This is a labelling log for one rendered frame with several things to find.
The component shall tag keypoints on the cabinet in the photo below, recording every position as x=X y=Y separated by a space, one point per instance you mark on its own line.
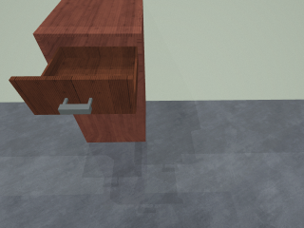
x=100 y=23

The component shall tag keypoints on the handle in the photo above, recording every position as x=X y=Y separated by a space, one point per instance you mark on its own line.
x=75 y=109

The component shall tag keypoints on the drawer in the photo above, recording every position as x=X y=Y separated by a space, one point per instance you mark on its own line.
x=108 y=75

